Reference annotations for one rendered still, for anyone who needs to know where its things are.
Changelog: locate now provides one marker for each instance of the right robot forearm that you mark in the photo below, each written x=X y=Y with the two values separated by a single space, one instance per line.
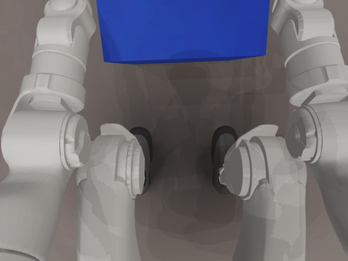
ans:
x=311 y=52

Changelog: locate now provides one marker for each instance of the robot right upper arm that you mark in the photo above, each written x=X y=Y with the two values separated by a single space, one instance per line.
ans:
x=318 y=135

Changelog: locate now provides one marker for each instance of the left robot forearm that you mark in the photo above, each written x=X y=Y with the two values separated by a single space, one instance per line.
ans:
x=59 y=59

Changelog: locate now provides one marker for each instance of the robot right foot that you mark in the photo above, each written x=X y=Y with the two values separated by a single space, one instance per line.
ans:
x=224 y=137

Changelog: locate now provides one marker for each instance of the robot left upper arm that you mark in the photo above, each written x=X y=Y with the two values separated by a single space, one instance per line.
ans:
x=41 y=148

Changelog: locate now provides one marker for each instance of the left robot thigh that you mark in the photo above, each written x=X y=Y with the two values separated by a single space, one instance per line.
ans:
x=106 y=208

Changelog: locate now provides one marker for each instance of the carton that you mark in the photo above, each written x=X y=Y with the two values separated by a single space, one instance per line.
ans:
x=181 y=31

